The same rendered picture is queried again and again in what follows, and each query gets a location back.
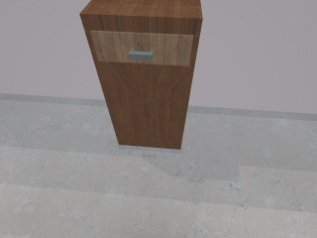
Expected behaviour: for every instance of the drawer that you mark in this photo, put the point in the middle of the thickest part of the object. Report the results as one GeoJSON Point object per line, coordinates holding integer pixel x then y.
{"type": "Point", "coordinates": [171, 49]}

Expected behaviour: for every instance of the cabinet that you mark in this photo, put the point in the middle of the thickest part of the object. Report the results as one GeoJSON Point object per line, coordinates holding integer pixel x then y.
{"type": "Point", "coordinates": [147, 102]}

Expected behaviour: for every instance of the handle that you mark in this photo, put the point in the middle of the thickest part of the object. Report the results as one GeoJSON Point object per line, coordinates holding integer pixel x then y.
{"type": "Point", "coordinates": [135, 55]}

